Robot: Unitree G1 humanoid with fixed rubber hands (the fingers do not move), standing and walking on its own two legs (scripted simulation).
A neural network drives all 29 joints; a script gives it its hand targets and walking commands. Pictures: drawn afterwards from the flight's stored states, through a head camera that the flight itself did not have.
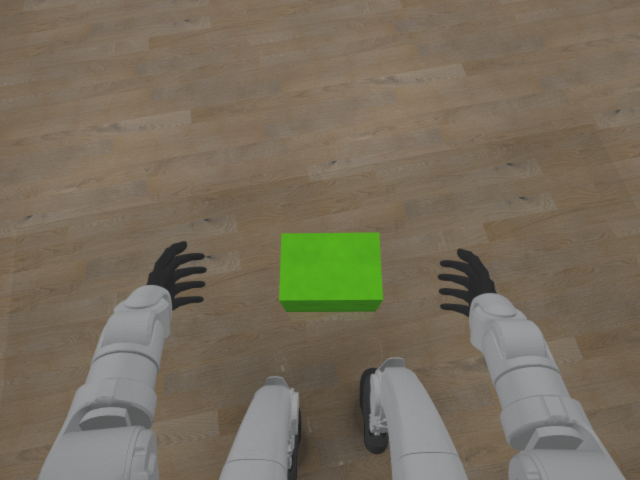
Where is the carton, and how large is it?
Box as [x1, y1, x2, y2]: [279, 232, 382, 311]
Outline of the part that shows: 378,232 281,233 279,300 285,310 375,311 382,300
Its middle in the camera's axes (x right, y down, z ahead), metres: +0.03 +0.09 +1.05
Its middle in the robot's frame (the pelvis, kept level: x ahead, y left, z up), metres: +0.50 +0.00 -0.60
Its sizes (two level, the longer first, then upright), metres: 0.257 0.178 0.170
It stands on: the floor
